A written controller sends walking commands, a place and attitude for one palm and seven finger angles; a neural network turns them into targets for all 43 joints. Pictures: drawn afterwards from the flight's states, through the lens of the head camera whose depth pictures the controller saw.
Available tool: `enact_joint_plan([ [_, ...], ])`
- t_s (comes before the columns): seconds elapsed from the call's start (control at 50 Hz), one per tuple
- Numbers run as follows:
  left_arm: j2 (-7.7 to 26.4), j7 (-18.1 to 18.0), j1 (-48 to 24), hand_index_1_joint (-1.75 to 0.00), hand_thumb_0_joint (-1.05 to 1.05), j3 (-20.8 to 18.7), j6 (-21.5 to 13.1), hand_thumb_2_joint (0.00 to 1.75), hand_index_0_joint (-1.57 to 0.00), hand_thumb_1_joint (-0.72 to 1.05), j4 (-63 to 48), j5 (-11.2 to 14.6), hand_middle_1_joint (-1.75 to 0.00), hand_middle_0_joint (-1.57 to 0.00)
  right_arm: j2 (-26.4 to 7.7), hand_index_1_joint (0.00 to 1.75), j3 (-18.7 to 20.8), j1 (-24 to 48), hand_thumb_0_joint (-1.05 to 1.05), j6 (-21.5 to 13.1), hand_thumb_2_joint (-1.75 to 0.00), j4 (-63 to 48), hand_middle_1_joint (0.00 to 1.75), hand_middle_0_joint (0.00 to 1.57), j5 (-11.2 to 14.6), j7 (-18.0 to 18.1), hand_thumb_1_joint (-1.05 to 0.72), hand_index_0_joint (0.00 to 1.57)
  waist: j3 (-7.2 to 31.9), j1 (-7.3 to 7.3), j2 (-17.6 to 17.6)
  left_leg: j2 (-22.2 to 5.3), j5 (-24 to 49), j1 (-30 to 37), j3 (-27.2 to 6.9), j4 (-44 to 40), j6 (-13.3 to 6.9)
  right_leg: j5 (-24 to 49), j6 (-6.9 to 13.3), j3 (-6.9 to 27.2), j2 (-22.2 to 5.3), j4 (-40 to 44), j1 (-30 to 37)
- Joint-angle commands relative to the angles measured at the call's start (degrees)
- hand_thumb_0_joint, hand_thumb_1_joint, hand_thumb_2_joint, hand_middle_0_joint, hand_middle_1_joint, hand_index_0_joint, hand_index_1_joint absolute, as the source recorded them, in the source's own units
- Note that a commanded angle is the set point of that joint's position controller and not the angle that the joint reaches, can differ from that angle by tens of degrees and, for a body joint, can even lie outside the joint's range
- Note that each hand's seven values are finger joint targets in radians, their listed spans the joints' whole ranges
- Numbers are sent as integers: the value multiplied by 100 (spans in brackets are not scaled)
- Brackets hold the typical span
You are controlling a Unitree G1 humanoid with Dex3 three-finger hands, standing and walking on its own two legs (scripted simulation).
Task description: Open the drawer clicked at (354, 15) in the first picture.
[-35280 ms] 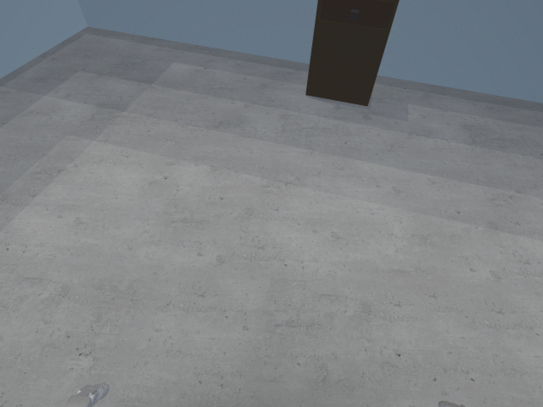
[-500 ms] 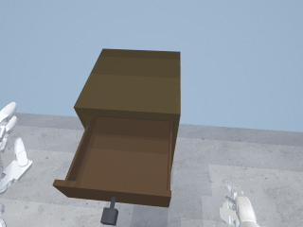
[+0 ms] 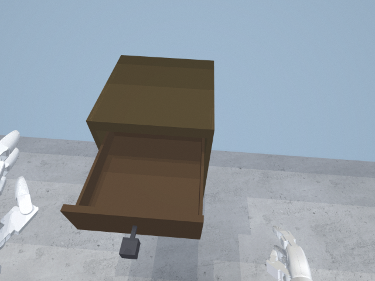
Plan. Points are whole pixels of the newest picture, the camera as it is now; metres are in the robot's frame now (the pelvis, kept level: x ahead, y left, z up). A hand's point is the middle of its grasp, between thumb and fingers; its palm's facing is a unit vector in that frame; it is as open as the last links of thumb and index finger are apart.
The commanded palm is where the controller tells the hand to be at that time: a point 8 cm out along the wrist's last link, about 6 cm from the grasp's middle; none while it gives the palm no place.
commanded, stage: step back with the hand held close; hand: left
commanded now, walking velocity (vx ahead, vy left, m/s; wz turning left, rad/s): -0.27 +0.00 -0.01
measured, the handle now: (131, 240) +0.26 +0.17 -0.19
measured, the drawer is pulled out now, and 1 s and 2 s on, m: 0.30 0.30 0.30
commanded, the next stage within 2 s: stop stepping back and stand still in 0.76 s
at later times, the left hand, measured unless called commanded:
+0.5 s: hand (6, 261) +0.12 +0.23 +0.17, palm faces +0.40 -0.82 -0.42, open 7.4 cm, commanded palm +0.05 +0.28 +0.18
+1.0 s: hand out of the picture +0.06 +0.17 +0.17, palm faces +0.22 -0.83 -0.51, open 7.4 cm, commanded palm -0.02 +0.23 +0.18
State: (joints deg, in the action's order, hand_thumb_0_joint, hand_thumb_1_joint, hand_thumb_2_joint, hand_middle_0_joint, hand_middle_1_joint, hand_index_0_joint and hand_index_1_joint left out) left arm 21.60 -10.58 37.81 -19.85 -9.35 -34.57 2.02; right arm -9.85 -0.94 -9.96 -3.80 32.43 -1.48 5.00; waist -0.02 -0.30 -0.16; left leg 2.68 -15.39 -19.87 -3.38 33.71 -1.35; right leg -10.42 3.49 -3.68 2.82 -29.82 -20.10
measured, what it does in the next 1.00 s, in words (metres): walks backwards: left foot, then right foot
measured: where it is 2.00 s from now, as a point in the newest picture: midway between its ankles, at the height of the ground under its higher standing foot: outside the picture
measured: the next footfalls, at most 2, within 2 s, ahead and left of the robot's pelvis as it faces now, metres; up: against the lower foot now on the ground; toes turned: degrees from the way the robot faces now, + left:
left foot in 0.58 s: -0.04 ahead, +0.14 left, +0.00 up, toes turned +5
right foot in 0.84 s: -0.12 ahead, -0.14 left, +0.00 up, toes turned -1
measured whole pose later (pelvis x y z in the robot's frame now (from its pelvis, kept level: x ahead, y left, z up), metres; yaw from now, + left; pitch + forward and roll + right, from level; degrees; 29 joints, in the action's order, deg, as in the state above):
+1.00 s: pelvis -0.16 -0.04 +0.01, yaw -1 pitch +4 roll +1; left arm 24.1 -6.7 37.6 -21.7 -14.1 -36.4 2.8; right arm -9.6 0.6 -8.9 -4.5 36.4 1.6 1.0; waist -2.7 -2.3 1.3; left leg -2.2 -22.5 -28.5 0.2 50.4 1.0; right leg -15.2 2.6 -1.1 1.3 -28.6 -17.0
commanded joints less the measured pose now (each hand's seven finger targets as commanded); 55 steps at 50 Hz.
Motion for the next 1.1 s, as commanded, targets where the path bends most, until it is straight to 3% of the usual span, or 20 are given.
enact_joint_plan([
  [0.0,937,-184,-513,-30,0,-562,-400,90,-20,90,-1214,-56,-30,-20,-963,30,504,141,0,-163,-90,-689,30,20,40,68,-90,20,209,-135,835,-174,-1139,-7,-201,1361,97,-2661,539,2632,-2066,2201,-673],
  [0.04,869,-202,-326,-30,0,-534,-432,90,-20,90,-1286,-70,-30,-20,-851,30,411,198,0,-107,-90,-637,30,20,-33,91,-90,20,560,-111,872,-215,-1063,216,-47,1877,44,-1550,632,1957,-2115,1944,-378],
  [0.12,1024,-138,-50,-30,0,-681,-531,90,-20,90,-1410,-72,-30,-20,-685,30,215,361,0,-183,-90,-678,30,20,13,119,-90,20,423,-97,48,-320,-506,328,235,-879,-22,-731,120,1027,-1336,1142,292],
  [0.16,1070,-112,-247,-30,0,-726,-670,90,-20,90,-1589,-98,-30,-20,-874,30,318,529,0,-337,-90,-721,30,20,57,70,-90,20,284,-24,-1255,-1369,156,-495,-931,-1693,-452,-401,-314,674,-627,-61,818],
  [0.18,1083,-98,-266,-30,0,-786,-693,90,-20,90,-1570,-130,-30,-20,-807,30,344,496,0,-436,-90,-694,30,20,96,16,-90,20,439,0,-1270,-1716,727,-734,-1016,-1492,-555,-168,-413,550,-509,-585,1026],
  [0.22,1102,-45,21,-30,0,-936,-719,90,-20,90,-1317,-42,-30,-20,-784,30,429,499,0,-512,-90,-732,30,20,187,-51,-90,20,802,40,-1023,-1655,73,-1339,-643,-1468,-400,-838,-381,572,-570,-700,1548],
  [0.3,1129,-16,-222,-30,0,-1009,-717,90,-20,90,-1379,-40,-30,-20,-858,30,514,438,0,-520,-90,-689,30,20,191,-77,-90,20,626,-9,-36,-1036,-273,-1533,-172,-670,-175,482,-203,1270,-911,-55,1524],
  [0.36,1098,-56,-278,-30,0,-902,-682,90,-20,90,-1077,-5,-30,-20,-845,30,550,258,0,-438,-90,-621,30,20,219,-201,-90,20,486,-22,907,-389,-1604,-981,210,698,-20,-2593,83,2611,-1813,1909,286],
  [0.4,1025,-107,-270,-30,0,-785,-599,90,-20,90,-932,47,-30,-20,-850,30,596,338,0,-300,-90,-502,30,20,186,-252,-90,20,686,2,1101,-280,-1414,-426,268,2250,86,-2723,337,2772,-2278,2425,-99],
  [0.46,962,-28,-128,-30,0,-758,-589,90,-20,90,-904,20,-30,-20,-648,30,374,473,0,-145,-90,-579,30,20,126,-179,-90,20,592,-39,1053,-310,-1375,5,476,1333,45,-1616,251,1501,-1710,1985,-294],
  [0.52,902,-24,-197,-30,0,-576,-688,90,-20,90,-1298,-90,-30,-20,-740,30,272,327,0,-44,-90,-541,30,20,6,-55,-90,20,249,-214,-214,-441,-1003,264,432,-1131,-41,-1717,-100,918,-1033,1217,-409],
  [0.56,783,-177,-451,-30,0,-561,-853,90,-20,90,-1572,-201,-30,-20,-914,30,404,413,0,-301,-90,-500,30,20,-200,15,-90,20,179,-274,-1829,-2183,-831,-1388,-1414,-2143,-775,-1388,-392,353,73,-1658,231],
  [0.6,1092,-218,-138,-30,0,-857,-750,90,-20,90,-1728,-65,-30,-20,-741,30,593,238,0,-561,-90,-345,30,20,-97,-65,-90,20,1146,-178,-1273,-2329,1497,-673,-833,-1514,-827,-1897,-473,642,210,-3541,-92],
  [0.68,938,-9,-274,-30,0,-846,-692,90,-20,90,-1925,154,-30,-20,-753,30,596,374,0,-706,-90,-233,30,20,80,-198,-90,20,581,-23,-1220,-2147,3230,805,-232,-976,-610,-1747,-447,582,-241,-2367,-846],
  [0.8,906,158,-553,-30,0,-810,-676,90,-20,90,-1425,65,-30,-20,-919,30,512,525,0,-771,-90,-124,30,20,73,-276,-90,20,534,2,-1065,-1978,1720,503,-226,-798,-320,-365,-480,270,-252,306,509],
  [0.86,1034,276,-253,-30,0,-1022,-791,90,-20,90,-1060,78,-30,-20,-841,30,530,534,0,-633,-90,-285,30,20,209,-361,-90,20,574,42,154,-1223,34,39,473,106,32,806,-391,376,-766,1107,905],
  [0.88,1051,281,86,-30,0,-974,-761,90,-20,90,-957,83,-30,-20,-737,30,605,347,0,-558,-90,-460,30,20,329,-377,-90,20,885,-36,1354,-546,-700,-356,859,943,228,1451,-124,1316,-1498,1151,1067],
  [0.9,1235,242,442,-30,0,-1193,-728,90,-20,90,-912,124,-30,-20,-799,30,671,415,0,-481,-90,-616,30,20,442,-396,-90,20,1116,72,1645,-125,-1107,-654,577,2050,216,1899,59,2167,-2043,1325,1013],
  [0.96,1075,114,757,-30,0,-1203,-679,90,-20,90,-996,158,-30,-20,-509,30,360,608,0,-192,-90,-694,30,20,351,-267,-90,20,1169,-123,780,-413,-902,-1157,197,2299,229,2320,474,1618,-1980,823,1432],
  [1.08,1028,-21,600,-30,0,-939,-612,90,-20,90,-1316,6,-30,-20,-701,30,321,415,0,-389,-90,-633,30,20,276,-33,-90,20,770,-154,607,-254,-186,480,595,-829,-44,865,54,1253,-1583,965,1141],
])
